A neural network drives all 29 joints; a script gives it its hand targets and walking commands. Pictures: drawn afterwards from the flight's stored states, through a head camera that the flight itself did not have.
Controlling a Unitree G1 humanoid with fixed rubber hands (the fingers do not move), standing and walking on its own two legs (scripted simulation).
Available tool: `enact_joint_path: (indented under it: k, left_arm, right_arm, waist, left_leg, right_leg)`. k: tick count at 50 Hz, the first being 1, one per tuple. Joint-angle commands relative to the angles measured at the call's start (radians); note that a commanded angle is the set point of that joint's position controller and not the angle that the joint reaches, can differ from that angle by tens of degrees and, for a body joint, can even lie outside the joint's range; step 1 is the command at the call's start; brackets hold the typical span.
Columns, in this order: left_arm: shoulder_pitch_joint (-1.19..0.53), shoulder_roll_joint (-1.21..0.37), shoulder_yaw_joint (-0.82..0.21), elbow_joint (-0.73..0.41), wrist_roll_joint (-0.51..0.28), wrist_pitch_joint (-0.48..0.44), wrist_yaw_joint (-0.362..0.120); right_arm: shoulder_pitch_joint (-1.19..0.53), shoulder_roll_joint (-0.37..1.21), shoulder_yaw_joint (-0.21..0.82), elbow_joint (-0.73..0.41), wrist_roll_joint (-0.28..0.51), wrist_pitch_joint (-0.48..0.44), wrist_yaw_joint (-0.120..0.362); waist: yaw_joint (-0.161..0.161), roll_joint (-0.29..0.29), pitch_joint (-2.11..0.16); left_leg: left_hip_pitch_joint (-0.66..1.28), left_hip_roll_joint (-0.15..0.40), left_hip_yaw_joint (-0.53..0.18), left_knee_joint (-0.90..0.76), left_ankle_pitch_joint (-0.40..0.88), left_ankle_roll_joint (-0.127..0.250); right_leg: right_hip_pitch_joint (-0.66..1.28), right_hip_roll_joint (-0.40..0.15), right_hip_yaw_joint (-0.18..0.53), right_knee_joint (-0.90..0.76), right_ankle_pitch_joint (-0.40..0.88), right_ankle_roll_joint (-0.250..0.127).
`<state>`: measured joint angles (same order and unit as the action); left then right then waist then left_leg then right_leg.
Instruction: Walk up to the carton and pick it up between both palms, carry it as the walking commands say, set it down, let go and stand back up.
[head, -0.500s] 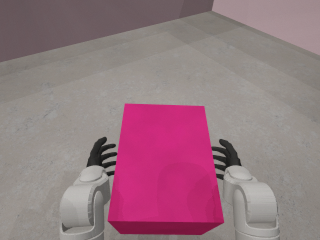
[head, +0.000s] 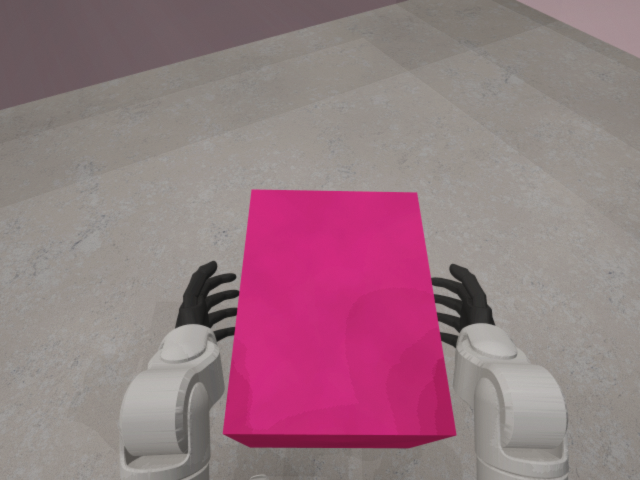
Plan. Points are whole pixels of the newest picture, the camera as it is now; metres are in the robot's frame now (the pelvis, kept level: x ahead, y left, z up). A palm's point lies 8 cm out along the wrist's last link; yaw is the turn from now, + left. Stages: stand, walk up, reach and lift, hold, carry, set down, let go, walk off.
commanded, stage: carry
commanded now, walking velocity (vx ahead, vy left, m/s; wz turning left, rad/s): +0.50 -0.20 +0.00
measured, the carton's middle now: (332, 322) +0.32 +0.01 +0.00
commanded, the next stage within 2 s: none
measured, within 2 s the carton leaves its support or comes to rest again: neither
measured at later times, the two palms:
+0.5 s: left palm (314, 134) +0.60 +0.03 +0.08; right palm (503, 143) +0.58 -0.25 +0.09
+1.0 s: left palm (355, 38) +0.88 -0.04 +0.10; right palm (505, 44) +0.86 -0.33 +0.10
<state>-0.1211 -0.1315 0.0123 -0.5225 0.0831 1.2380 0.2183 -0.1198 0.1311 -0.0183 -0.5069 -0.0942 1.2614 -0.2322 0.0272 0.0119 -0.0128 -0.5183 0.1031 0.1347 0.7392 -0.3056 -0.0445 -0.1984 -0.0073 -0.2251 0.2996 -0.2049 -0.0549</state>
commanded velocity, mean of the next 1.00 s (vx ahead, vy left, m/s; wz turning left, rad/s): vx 0.50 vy -0.20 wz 0.00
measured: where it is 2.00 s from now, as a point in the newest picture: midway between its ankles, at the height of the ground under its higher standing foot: (409, 265)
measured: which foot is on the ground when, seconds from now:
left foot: up 0.00-0.08, down 0.10-0.50, up 0.52-0.82, down 0.84-1.00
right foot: down 0.00-0.14, up 0.16-0.48, down 0.50-0.84, up 0.86-1.00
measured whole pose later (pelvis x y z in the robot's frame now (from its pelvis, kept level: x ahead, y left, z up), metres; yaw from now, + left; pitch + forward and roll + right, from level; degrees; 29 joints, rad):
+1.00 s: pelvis +0.61 -0.17 +0.00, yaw -4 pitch +5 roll -1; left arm -0.13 -0.13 0.03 -0.49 0.11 1.28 0.22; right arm -0.11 0.13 0.00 -0.46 -0.09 1.28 -0.24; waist -0.01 -0.01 -0.09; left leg -0.22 0.11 0.25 0.38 -0.24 0.00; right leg -0.40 -0.03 -0.08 0.89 -0.33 -0.02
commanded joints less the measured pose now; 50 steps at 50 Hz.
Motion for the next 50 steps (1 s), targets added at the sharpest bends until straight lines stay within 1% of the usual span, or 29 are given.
enact_joint_path:
  k: [1,4,5,6,7,8,10,11,12,15,18,21,24,25,26,27,28,29,31,35,38,41,42,43,44,45,47,48,50]
  left_arm:
    - [-0.325,-0.991,-0.602,-0.115,-0.388,-0.024,-0.267]
    - [-0.326,-0.940,-0.601,-0.113,-0.377,-0.002,-0.259]
    - [-0.328,-0.923,-0.600,-0.107,-0.369,0.008,-0.256]
    - [-0.347,-0.903,-0.603,-0.106,-0.365,0.023,-0.256]
    - [-0.368,-0.873,-0.598,-0.105,-0.365,0.039,-0.257]
    - [-0.375,-0.880,-0.601,-0.080,-0.368,0.041,-0.259]
    - [-0.367,-0.940,-0.598,-0.047,-0.375,0.039,-0.264]
    - [-0.375,-0.972,-0.592,-0.047,-0.368,0.031,-0.266]
    - [-0.378,-0.988,-0.586,-0.051,-0.364,0.024,-0.264]
    - [-0.377,-1.008,-0.582,-0.058,-0.352,0.004,-0.250]
    - [-0.351,-0.998,-0.586,-0.067,-0.345,0.000,-0.237]
    - [-0.343,-0.970,-0.590,-0.077,-0.344,0.007,-0.233]
    - [-0.322,-0.948,-0.573,-0.056,-0.345,0.018,-0.235]
    - [-0.308,-0.941,-0.557,-0.045,-0.339,0.022,-0.238]
    - [-0.313,-0.907,-0.545,-0.042,-0.340,0.020,-0.240]
    - [-0.310,-0.935,-0.558,-0.033,-0.358,0.019,-0.241]
    - [-0.310,-0.981,-0.564,-0.027,-0.363,0.016,-0.245]
    - [-0.299,-1.021,-0.560,-0.029,-0.359,0.003,-0.249]
    - [-0.354,-1.085,-0.568,-0.061,-0.371,-0.022,-0.260]
    - [-0.379,-1.062,-0.605,-0.112,-0.396,-0.045,-0.270]
    - [-0.342,-1.011,-0.612,-0.114,-0.394,-0.035,-0.268]
    - [-0.335,-0.957,-0.612,-0.106,-0.381,-0.012,-0.261]
    - [-0.344,-0.935,-0.612,-0.100,-0.372,-0.001,-0.258]
    - [-0.358,-0.908,-0.610,-0.104,-0.369,0.019,-0.259]
    - [-0.381,-0.883,-0.602,-0.090,-0.368,0.029,-0.261]
    - [-0.386,-0.893,-0.608,-0.073,-0.374,0.033,-0.262]
    - [-0.376,-0.941,-0.596,-0.040,-0.372,0.032,-0.266]
    - [-0.373,-0.965,-0.588,-0.035,-0.365,0.026,-0.266]
    - [-0.376,-0.984,-0.576,-0.037,-0.354,0.014,-0.259]
  right_arm:
    - [-0.362,1.000,0.593,-0.139,0.369,-0.050,0.250]
    - [-0.348,0.959,0.586,-0.123,0.360,-0.028,0.246]
    - [-0.328,0.944,0.580,-0.100,0.357,-0.021,0.244]
    - [-0.304,0.915,0.561,-0.076,0.348,-0.013,0.239]
    - [-0.298,0.898,0.532,-0.037,0.343,-0.011,0.233]
    - [-0.322,0.907,0.538,-0.053,0.349,-0.013,0.233]
    - [-0.347,0.958,0.543,-0.071,0.353,-0.016,0.239]
    - [-0.380,0.992,0.560,-0.089,0.368,-0.022,0.246]
    - [-0.406,1.011,0.576,-0.105,0.384,-0.026,0.253]
    - [-0.447,1.021,0.592,-0.142,0.415,-0.034,0.262]
    - [-0.424,0.999,0.586,-0.149,0.416,-0.033,0.264]
    - [-0.396,0.967,0.580,-0.141,0.402,-0.023,0.262]
    - [-0.389,0.946,0.577,-0.132,0.380,-0.008,0.258]
    - [-0.384,0.932,0.573,-0.114,0.374,-0.001,0.257]
    - [-0.378,0.921,0.590,-0.125,0.379,0.006,0.258]
    - [-0.378,0.929,0.599,-0.130,0.386,0.007,0.262]
    - [-0.391,0.962,0.597,-0.112,0.392,0.003,0.266]
    - [-0.432,0.999,0.624,-0.127,0.412,-0.007,0.273]
    - [-0.473,1.066,0.639,-0.143,0.427,-0.034,0.281]
    - [-0.423,1.062,0.617,-0.149,0.399,-0.067,0.267]
    - [-0.368,1.013,0.595,-0.144,0.377,-0.062,0.255]
    - [-0.342,0.974,0.585,-0.119,0.366,-0.042,0.250]
    - [-0.317,0.954,0.578,-0.095,0.361,-0.033,0.247]
    - [-0.299,0.919,0.547,-0.062,0.348,-0.027,0.239]
    - [-0.305,0.914,0.541,-0.042,0.347,-0.025,0.235]
    - [-0.317,0.918,0.541,-0.055,0.348,-0.024,0.234]
    - [-0.350,0.961,0.549,-0.077,0.353,-0.026,0.238]
    - [-0.380,0.985,0.567,-0.093,0.366,-0.028,0.244]
    - [-0.427,1.005,0.588,-0.127,0.396,-0.032,0.253]
  waist:
    - [-0.008,-0.154,-0.333]
    - [-0.024,-0.097,-0.323]
    - [-0.037,-0.046,-0.355]
    - [-0.061,0.072,-0.373]
    - [-0.065,0.283,-0.399]
    - [-0.058,0.272,-0.333]
    - [-0.057,0.090,-0.286]
    - [-0.055,0.058,-0.251]
    - [-0.052,0.076,-0.241]
    - [-0.055,0.121,-0.240]
    - [-0.051,0.170,-0.226]
    - [-0.049,0.211,-0.218]
    - [-0.019,0.111,-0.332]
    - [0.005,0.068,-0.385]
    - [0.006,-0.198,-0.450]
    - [0.001,-0.305,-0.462]
    - [0.002,-0.208,-0.470]
    - [0.004,-0.151,-0.438]
    - [-0.001,-0.139,-0.392]
    - [-0.002,-0.134,-0.381]
    - [-0.009,-0.136,-0.366]
    - [-0.032,-0.060,-0.360]
    - [-0.047,-0.005,-0.385]
    - [-0.062,0.177,-0.408]
    - [-0.064,0.292,-0.373]
    - [-0.063,0.252,-0.329]
    - [-0.060,0.086,-0.274]
    - [-0.055,0.068,-0.246]
    - [-0.055,0.102,-0.239]
  left_leg:
    - [0.058,-0.025,0.036,-0.154,0.115,0.012]
    - [0.257,-0.027,0.107,-0.329,0.231,0.021]
    - [0.445,-0.008,0.081,-0.338,0.223,0.033]
    - [0.605,0.139,-0.124,-0.386,0.078,0.088]
    - [0.739,0.322,-0.471,-0.460,0.072,0.208]
    - [0.767,0.375,-0.559,-0.531,0.169,0.252]
    - [0.696,0.372,-0.370,-0.502,0.394,0.217]
    - [0.666,0.340,-0.278,-0.507,0.420,0.176]
    - [0.661,0.313,-0.215,-0.518,0.408,0.146]
    - [0.667,0.276,-0.121,-0.520,0.472,0.138]
    - [0.628,0.222,0.009,-0.505,0.495,0.091]
    - [0.586,0.213,0.072,-0.480,0.463,0.052]
    - [0.456,0.138,0.158,-0.166,0.508,0.005]
    - [0.315,0.101,0.158,0.025,0.392,-0.011]
    - [0.028,-0.002,0.150,0.350,-0.007,-0.048]
    - [-0.172,-0.051,0.011,0.550,-0.281,-0.028]
    - [-0.160,0.013,-0.102,0.568,-0.247,-0.005]
    - [-0.133,0.039,-0.124,0.505,-0.180,-0.007]
    - [-0.075,0.073,-0.097,0.267,-0.102,-0.011]
    - [-0.006,0.024,-0.030,-0.012,-0.053,0.002]
    - [0.086,-0.017,0.023,-0.170,0.096,0.010]
    - [0.366,-0.007,0.089,-0.362,0.231,0.021]
    - [0.546,0.051,0.012,-0.350,0.187,0.042]
    - [0.673,0.239,-0.276,-0.401,0.083,0.138]
    - [0.753,0.334,-0.479,-0.487,0.112,0.221]
    - [0.758,0.388,-0.500,-0.514,0.222,0.254]
    - [0.696,0.374,-0.340,-0.494,0.398,0.217]
    - [0.676,0.344,-0.268,-0.507,0.399,0.176]
    - [0.667,0.308,-0.180,-0.518,0.409,0.152]
  right_leg:
    - [0.278,-0.231,0.142,-0.059,0.344,-0.115]
    - [0.220,-0.174,0.063,0.053,0.326,-0.063]
    - [0.118,-0.136,0.043,0.162,0.327,-0.034]
    - [-0.057,-0.096,0.031,0.365,0.244,0.002]
    - [-0.283,-0.008,0.048,0.592,0.004,0.042]
    - [-0.464,0.019,0.142,0.760,-0.251,0.039]
    - [-0.470,-0.079,0.256,0.814,-0.174,0.031]
    - [-0.469,-0.109,0.259,0.733,-0.128,0.033]
    - [-0.462,-0.111,0.238,0.656,-0.090,0.036]
    - [-0.458,-0.071,0.162,0.542,-0.011,0.047]
    - [-0.384,-0.050,0.111,0.336,0.072,0.048]
    - [-0.263,-0.024,0.056,0.188,0.117,0.032]
    - [0.115,0.021,-0.036,0.095,0.139,-0.010]
    - [0.298,-0.029,0.019,0.105,0.094,-0.037]
    - [0.483,-0.324,0.492,0.016,0.051,-0.153]
    - [0.533,-0.420,0.674,-0.028,0.177,-0.231]
    - [0.475,-0.400,0.552,0.001,0.315,-0.220]
    - [0.413,-0.353,0.435,0.019,0.452,-0.192]
    - [0.316,-0.281,0.297,-0.021,0.347,-0.131]
    - [0.276,-0.284,0.238,-0.084,0.281,-0.168]
    - [0.252,-0.235,0.158,-0.057,0.290,-0.127]
    - [0.132,-0.147,0.058,0.076,0.248,-0.051]
    - [0.006,-0.115,0.052,0.195,0.217,-0.022]
    - [-0.172,-0.061,0.045,0.399,0.107,0.022]
    - [-0.365,0.005,0.072,0.550,-0.150,0.032]
    - [-0.479,-0.008,0.161,0.708,-0.257,0.028]
    - [-0.479,-0.089,0.249,0.712,-0.177,0.026]
    - [-0.471,-0.109,0.248,0.621,-0.146,0.030]
    - [-0.449,-0.081,0.187,0.525,-0.086,0.040]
